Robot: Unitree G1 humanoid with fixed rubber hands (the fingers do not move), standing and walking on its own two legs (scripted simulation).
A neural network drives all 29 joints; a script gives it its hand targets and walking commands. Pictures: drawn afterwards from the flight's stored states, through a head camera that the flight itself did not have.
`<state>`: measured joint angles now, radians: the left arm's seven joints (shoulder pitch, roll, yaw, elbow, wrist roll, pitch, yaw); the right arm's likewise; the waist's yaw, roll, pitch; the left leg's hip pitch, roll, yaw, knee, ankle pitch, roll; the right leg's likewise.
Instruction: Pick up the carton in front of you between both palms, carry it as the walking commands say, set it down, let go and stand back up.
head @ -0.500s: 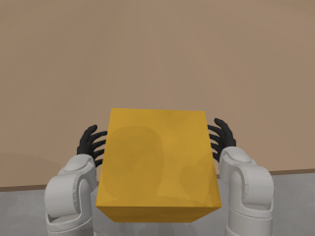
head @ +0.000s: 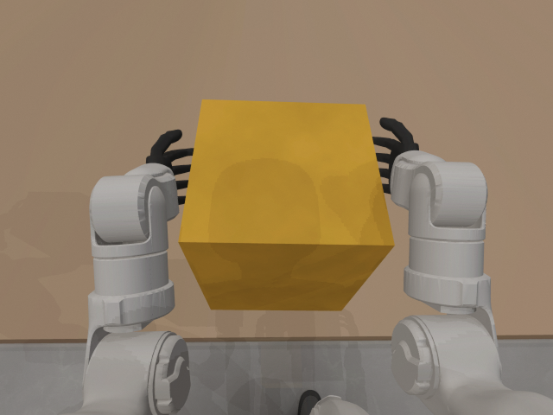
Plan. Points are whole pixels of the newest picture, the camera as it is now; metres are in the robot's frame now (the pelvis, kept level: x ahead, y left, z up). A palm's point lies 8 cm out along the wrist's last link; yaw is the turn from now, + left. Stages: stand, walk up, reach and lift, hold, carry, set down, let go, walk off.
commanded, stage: carry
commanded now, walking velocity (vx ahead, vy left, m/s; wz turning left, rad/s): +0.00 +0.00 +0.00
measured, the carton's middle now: (280, 217) +0.39 +0.00 +0.04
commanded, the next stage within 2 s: none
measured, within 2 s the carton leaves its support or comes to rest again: neither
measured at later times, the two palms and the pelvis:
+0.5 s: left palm (141, 141) +0.46 +0.18 +0.12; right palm (362, 127) +0.47 -0.12 +0.13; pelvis +0.10 +0.03 +0.02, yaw -1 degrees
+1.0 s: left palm (139, 140) +0.46 +0.18 +0.13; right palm (363, 136) +0.45 -0.12 +0.13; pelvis +0.11 +0.05 +0.00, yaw -2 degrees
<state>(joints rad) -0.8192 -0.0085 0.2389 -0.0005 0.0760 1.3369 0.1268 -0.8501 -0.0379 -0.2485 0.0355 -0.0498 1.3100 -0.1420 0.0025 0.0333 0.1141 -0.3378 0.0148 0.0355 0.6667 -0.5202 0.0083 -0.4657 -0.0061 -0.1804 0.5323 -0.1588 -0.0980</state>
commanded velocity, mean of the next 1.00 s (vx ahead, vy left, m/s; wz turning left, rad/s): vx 0.00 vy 0.00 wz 0.00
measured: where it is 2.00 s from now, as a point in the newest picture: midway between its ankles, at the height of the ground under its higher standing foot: outside the picture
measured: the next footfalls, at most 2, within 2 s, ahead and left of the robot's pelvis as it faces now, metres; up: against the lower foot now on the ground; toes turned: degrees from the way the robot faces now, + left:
left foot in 0.02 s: +0.01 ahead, +0.12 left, +0.01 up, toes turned +2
left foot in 0.58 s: +0.14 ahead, +0.13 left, +0.00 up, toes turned +1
